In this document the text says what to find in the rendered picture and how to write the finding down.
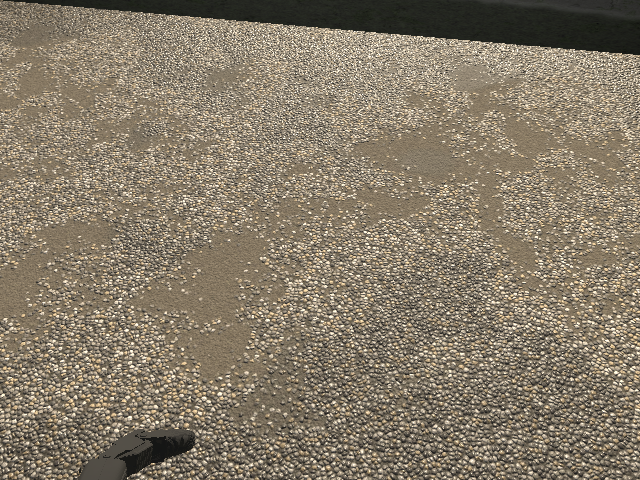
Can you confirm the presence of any left robot hand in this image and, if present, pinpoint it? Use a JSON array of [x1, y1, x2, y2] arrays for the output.
[[78, 429, 195, 480]]

